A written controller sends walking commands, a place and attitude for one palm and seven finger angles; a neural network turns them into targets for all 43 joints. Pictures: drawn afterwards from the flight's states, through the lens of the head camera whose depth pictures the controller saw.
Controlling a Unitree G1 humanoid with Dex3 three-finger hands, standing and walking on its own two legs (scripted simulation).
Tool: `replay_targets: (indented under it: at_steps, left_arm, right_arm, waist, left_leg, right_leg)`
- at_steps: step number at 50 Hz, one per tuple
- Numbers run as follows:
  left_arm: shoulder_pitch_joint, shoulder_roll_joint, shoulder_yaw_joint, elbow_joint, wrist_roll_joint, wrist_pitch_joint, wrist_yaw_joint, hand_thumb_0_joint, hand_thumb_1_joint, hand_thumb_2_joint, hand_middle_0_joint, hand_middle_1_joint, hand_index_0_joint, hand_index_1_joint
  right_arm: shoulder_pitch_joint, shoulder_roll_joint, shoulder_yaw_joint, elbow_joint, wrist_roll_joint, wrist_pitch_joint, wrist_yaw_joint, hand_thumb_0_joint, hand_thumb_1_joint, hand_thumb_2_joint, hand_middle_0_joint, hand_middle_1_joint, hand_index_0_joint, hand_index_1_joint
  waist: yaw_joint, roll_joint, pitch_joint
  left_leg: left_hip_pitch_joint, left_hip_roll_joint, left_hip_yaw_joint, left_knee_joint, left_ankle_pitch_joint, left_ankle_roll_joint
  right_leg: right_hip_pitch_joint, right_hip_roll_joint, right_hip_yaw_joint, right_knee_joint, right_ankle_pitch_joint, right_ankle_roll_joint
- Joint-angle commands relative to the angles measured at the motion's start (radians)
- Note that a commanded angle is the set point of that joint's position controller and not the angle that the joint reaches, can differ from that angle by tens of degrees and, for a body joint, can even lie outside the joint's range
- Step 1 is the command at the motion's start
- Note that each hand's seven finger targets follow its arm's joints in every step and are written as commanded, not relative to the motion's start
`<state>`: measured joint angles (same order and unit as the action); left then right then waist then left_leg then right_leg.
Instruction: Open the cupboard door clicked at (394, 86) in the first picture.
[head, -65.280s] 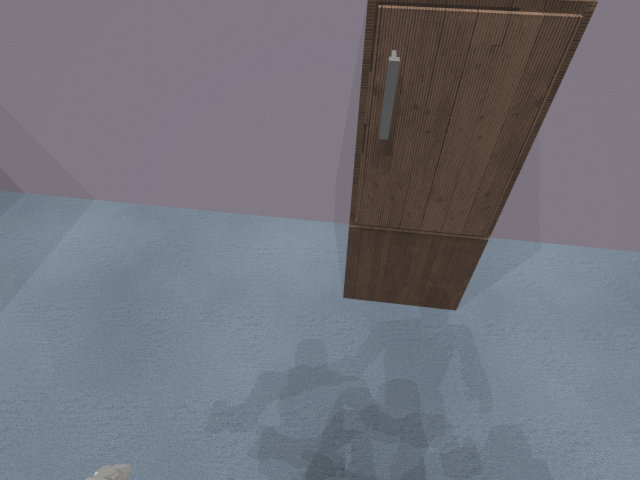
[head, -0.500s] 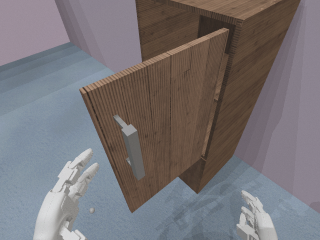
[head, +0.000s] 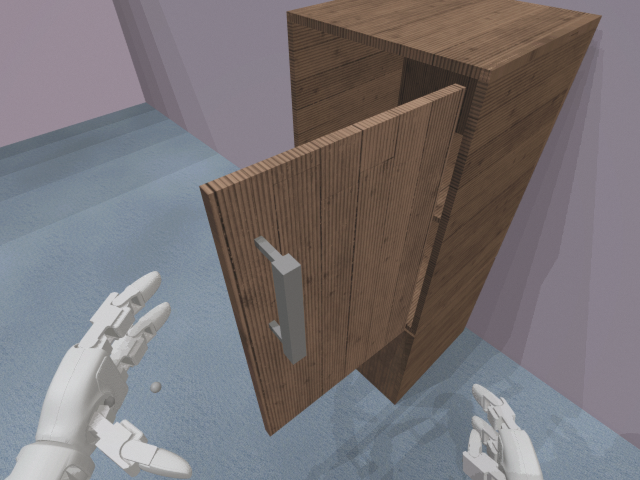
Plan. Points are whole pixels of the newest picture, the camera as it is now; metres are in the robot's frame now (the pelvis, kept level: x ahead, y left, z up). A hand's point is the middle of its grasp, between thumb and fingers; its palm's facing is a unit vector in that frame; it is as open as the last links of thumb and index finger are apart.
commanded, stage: draw the hand back to the body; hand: left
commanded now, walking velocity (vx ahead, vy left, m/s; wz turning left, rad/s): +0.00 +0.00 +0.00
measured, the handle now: (280, 303) +0.30 +0.08 +0.10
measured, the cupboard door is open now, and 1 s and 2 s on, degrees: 86 86 86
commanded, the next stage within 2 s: step back with the hand held close in 1.06 s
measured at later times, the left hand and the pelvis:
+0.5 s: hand (100, 328) +0.21 +0.24 +0.16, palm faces +0.37 -0.84 -0.38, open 11.3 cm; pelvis +0.02 +0.01 +0.02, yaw -1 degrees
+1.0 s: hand (94, 319) +0.22 +0.24 +0.17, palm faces +0.42 -0.83 -0.38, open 7.5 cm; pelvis +0.02 -0.01 +0.03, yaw -2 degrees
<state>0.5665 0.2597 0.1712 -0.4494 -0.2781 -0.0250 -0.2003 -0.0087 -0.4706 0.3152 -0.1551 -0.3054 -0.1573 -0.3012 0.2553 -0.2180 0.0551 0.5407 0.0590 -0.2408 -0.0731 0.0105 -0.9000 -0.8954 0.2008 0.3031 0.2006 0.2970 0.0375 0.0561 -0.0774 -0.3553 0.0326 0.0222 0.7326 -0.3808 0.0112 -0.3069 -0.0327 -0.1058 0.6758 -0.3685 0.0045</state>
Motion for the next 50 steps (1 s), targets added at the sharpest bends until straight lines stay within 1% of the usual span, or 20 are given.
replay_targets:
  at_steps: [1, 2, 3, 4, 5, 6, 10, 11, 15, 17, 21, 22, 27, 28, 34, 37, 41, 42, 46, 50]
  left_arm:
    - [-0.019, 0.183, 0.115, -0.268, 0.159, -0.071, 0.219, 0.0, -0.255, 0.405, -0.159, -0.3, -0.159, -0.3]
    - [0.003, 0.127, 0.063, -0.27, 0.167, -0.065, 0.24, 0.0, -0.22, 0.42, -0.16, -0.3, -0.16, -0.3]
    - [0.024, 0.107, 0.046, -0.25, 0.181, -0.061, 0.259, 0.0, -0.185, 0.435, -0.161, -0.3, -0.161, -0.3]
    - [0.003, 0.116, 0.043, -0.263, 0.193, -0.065, 0.275, 0.0, -0.15, 0.45, -0.162, -0.3, -0.162, -0.3]
    - [-0.007, 0.129, 0.049, -0.266, 0.203, -0.07, 0.29, 0.0, -0.115, 0.465, -0.164, -0.3, -0.164, -0.3]
    - [-0.02, 0.145, 0.058, -0.261, 0.212, -0.075, 0.304, 0.0, -0.08, 0.48, -0.165, -0.3, -0.165, -0.3]
    - [-0.059, 0.161, 0.072, -0.277, 0.235, -0.093, 0.336, 0.0, 0.06, 0.54, -0.17, -0.3, -0.17, -0.3]
    - [-0.067, 0.185, 0.097, -0.255, 0.238, -0.093, 0.344, 0.0, 0.095, 0.555, -0.171, -0.3, -0.171, -0.3]
    - [-0.055, 0.189, 0.129, -0.251, 0.237, -0.097, 0.351, 0.0, 0.235, 0.615, -0.176, -0.3, -0.176, -0.3]
    - [-0.058, 0.186, 0.138, -0.237, 0.235, -0.095, 0.35, 0.0, 0.305, 0.645, -0.179, -0.3, -0.179, -0.3]
    - [-0.08, 0.197, 0.168, -0.184, 0.233, -0.087, 0.348, 0.0, 0.445, 0.705, -0.184, -0.3, -0.184, -0.3]
    - [-0.089, 0.194, 0.172, -0.192, 0.229, -0.086, 0.345, 0.0, 0.48, 0.72, -0.185, -0.3, -0.185, -0.3]
    - [-0.111, 0.232, 0.229, -0.206, 0.224, -0.089, 0.345, 0.0, 0.655, 0.795, -0.191, -0.3, -0.191, -0.3]
    - [-0.125, 0.239, 0.238, -0.206, 0.223, -0.088, 0.345, 0.0, 0.69, 0.81, -0.192, -0.3, -0.192, -0.3]
    - [-0.187, 0.27, 0.29, -0.159, 0.212, -0.087, 0.347, 0.0, 0.9, 0.9, -0.2, -0.3, -0.2, -0.3]
    - [-0.169, 0.222, 0.245, -0.127, 0.21, -0.083, 0.337, 0.0, 0.9, 0.9, -0.2, -0.3, -0.2, -0.3]
    - [-0.178, 0.24, 0.248, -0.144, 0.212, -0.089, 0.336, 0.0, 0.9, 0.9, -0.2, -0.3, -0.2, -0.3]
    - [-0.177, 0.244, 0.253, -0.145, 0.211, -0.09, 0.337, 0.0, 0.9, 0.9, -0.2, -0.3, -0.2, -0.3]
    - [-0.196, 0.283, 0.284, -0.17, 0.214, -0.098, 0.343, 0.0, 0.9, 0.9, -0.2, -0.3, -0.2, -0.3]
    - [-0.194, 0.264, 0.275, -0.171, 0.212, -0.103, 0.341, 0.0, 0.9, 0.9, -0.2, -0.3, -0.2, -0.3]
  right_arm:
    - [-0.145, -0.075, -0.043, -0.174, -0.026, -0.043, -0.035, 0.0, -0.9, -0.9, 0.2, 0.3, 0.2, 0.3]
    - [-0.145, -0.08, -0.04, -0.178, -0.031, -0.039, -0.033, 0.0, -0.9, -0.9, 0.2, 0.3, 0.2, 0.3]
    - [-0.143, -0.079, -0.04, -0.167, -0.032, -0.026, -0.03, 0.0, -0.9, -0.9, 0.2, 0.3, 0.2, 0.3]
    - [-0.146, -0.085, -0.042, -0.164, -0.034, -0.017, -0.03, 0.0, -0.9, -0.9, 0.2, 0.3, 0.2, 0.3]
    - [-0.146, -0.089, -0.044, -0.158, -0.037, -0.012, -0.029, 0.0, -0.9, -0.9, 0.2, 0.3, 0.2, 0.3]
    - [-0.147, -0.094, -0.046, -0.149, -0.041, -0.009, -0.031, 0.0, -0.9, -0.9, 0.2, 0.3, 0.2, 0.3]
    - [-0.149, -0.099, -0.05, -0.134, -0.05, 0.0, -0.03, 0.0, -0.9, -0.9, 0.2, 0.3, 0.2, 0.3]
    - [-0.152, -0.1, -0.051, -0.123, -0.053, 0.003, -0.032, 0.0, -0.9, -0.9, 0.2, 0.3, 0.2, 0.3]
    - [-0.165, -0.098, -0.054, -0.11, -0.055, 0.021, -0.028, 0.0, -0.9, -0.9, 0.2, 0.3, 0.2, 0.3]
    - [-0.17, -0.097, -0.054, -0.103, -0.056, 0.033, -0.024, 0.0, -0.9, -0.9, 0.2, 0.3, 0.2, 0.3]
    - [-0.176, -0.102, -0.06, -0.09, -0.057, 0.056, -0.02, 0.0, -0.9, -0.9, 0.2, 0.3, 0.2, 0.3]
    - [-0.178, -0.103, -0.061, -0.094, -0.057, 0.063, -0.018, 0.0, -0.9, -0.9, 0.2, 0.3, 0.2, 0.3]
    - [-0.178, -0.101, -0.066, -0.088, -0.06, 0.08, -0.013, 0.0, -0.9, -0.9, 0.2, 0.3, 0.2, 0.3]
    - [-0.18, -0.102, -0.066, -0.087, -0.06, 0.083, -0.011, 0.0, -0.9, -0.9, 0.2, 0.3, 0.2, 0.3]
    - [-0.186, -0.104, -0.072, -0.075, -0.057, 0.102, -0.015, 0.0, -0.9, -0.9, 0.2, 0.3, 0.2, 0.3]
    - [-0.19, -0.108, -0.073, -0.075, -0.057, 0.107, -0.009, 0.0, -0.9, -0.9, 0.2, 0.3, 0.2, 0.3]
    - [-0.194, -0.113, -0.078, -0.075, -0.06, 0.108, -0.008, 0.0, -0.9, -0.9, 0.2, 0.3, 0.2, 0.3]
    - [-0.197, -0.112, -0.078, -0.077, -0.061, 0.109, -0.009, 0.0, -0.9, -0.9, 0.2, 0.3, 0.2, 0.3]
    - [-0.202, -0.108, -0.077, -0.071, -0.062, 0.102, -0.014, 0.0, -0.9, -0.9, 0.2, 0.3, 0.2, 0.3]
    - [-0.202, -0.102, -0.076, -0.068, -0.059, 0.097, -0.014, 0.0, -0.9, -0.9, 0.2, 0.3, 0.2, 0.3]
  waist:
    - [0.029, 0.012, 0.084]
    - [0.019, -0.007, 0.081]
    - [0.016, 0.001, 0.084]
    - [0.013, -0.006, 0.076]
    - [0.013, 0.019, 0.067]
    - [0.014, -0.002, 0.061]
    - [0.011, 0.017, 0.029]
    - [0.017, -0.01, 0.035]
    - [0.024, -0.009, 0.014]
    - [0.026, 0.013, 0.025]
    - [0.028, -0.03, 0.054]
    - [0.027, -0.016, 0.055]
    - [0.036, 0.008, 0.009]
    - [0.037, 0.022, 0.009]
    - [0.033, -0.015, 0.028]
    - [0.03, -0.007, 0.055]
    - [0.034, -0.005, 0.022]
    - [0.035, -0.028, 0.023]
    - [0.04, -0.001, 0.012]
    - [0.036, 0.021, 0.026]
  left_leg:
    - [0.038, -0.024, -0.034, -0.213, 0.116, 0.0]
    - [0.051, -0.026, -0.037, -0.219, 0.118, 0.0]
    - [0.068, -0.019, -0.036, -0.229, 0.133, 0.003]
    - [0.091, -0.016, -0.037, -0.241, 0.147, 0.005]
    - [0.108, -0.015, -0.034, -0.252, 0.153, 0.006]
    - [0.118, -0.015, -0.035, -0.262, 0.163, 0.006]
    - [0.184, -0.011, -0.032, -0.304, 0.201, 0.009]
    - [0.18, -0.011, -0.035, -0.313, 0.213, 0.008]
    - [0.225, -0.009, -0.026, -0.328, 0.313, 0.008]
    - [0.232, -0.007, -0.026, -0.337, 0.351, 0.003]
    - [0.24, -0.003, -0.024, -0.351, 0.394, 0.002]
    - [0.249, -0.003, -0.02, -0.353, 0.395, 0.003]
    - [0.29, -0.002, -0.013, -0.345, 0.509, 0.002]
    - [0.29, -0.003, -0.012, -0.347, 0.506, 0.0]
    - [0.3, -0.007, 0.002, -0.355, 0.466, 0.007]
    - [0.299, -0.006, 0.002, -0.363, 0.454, 0.009]
    - [0.306, -0.011, 0.003, -0.365, 0.439, 0.013]
    - [0.308, -0.01, 0.004, -0.366, 0.434, 0.015]
    - [0.311, -0.015, 0.006, -0.363, 0.423, 0.014]
    - [0.316, -0.016, 0.012, -0.365, 0.414, 0.013]
  right_leg:
    - [0.018, 0.025, 0.067, -0.234, 0.087, -0.031]
    - [0.02, 0.02, 0.062, -0.231, 0.091, -0.029]
    - [0.033, 0.021, 0.053, -0.23, 0.105, -0.029]
    - [0.046, 0.023, 0.052, -0.236, 0.118, -0.028]
    - [0.06, 0.021, 0.053, -0.244, 0.122, -0.028]
    - [0.082, 0.021, 0.051, -0.253, 0.127, -0.028]
    - [0.119, 0.019, 0.051, -0.264, 0.159, -0.027]
    - [0.141, 0.02, 0.047, -0.273, 0.169, -0.029]
    - [0.185, 0.019, 0.048, -0.275, 0.263, -0.028]
    - [0.204, 0.019, 0.049, -0.281, 0.29, -0.028]
    - [0.219, 0.026, 0.046, -0.298, 0.325, -0.027]
    - [0.218, 0.025, 0.049, -0.3, 0.328, -0.024]
    - [0.255, 0.023, 0.057, -0.3, 0.418, -0.024]
    - [0.255, 0.023, 0.056, -0.302, 0.414, -0.023]
    - [0.25, 0.024, 0.057, -0.325, 0.412, -0.02]
    - [0.241, 0.024, 0.059, -0.337, 0.399, -0.018]
    - [0.262, 0.022, 0.063, -0.342, 0.395, -0.019]
    - [0.258, 0.023, 0.064, -0.344, 0.399, -0.016]
    - [0.266, 0.022, 0.07, -0.351, 0.396, -0.02]
    - [0.25, 0.023, 0.072, -0.359, 0.387, -0.018]
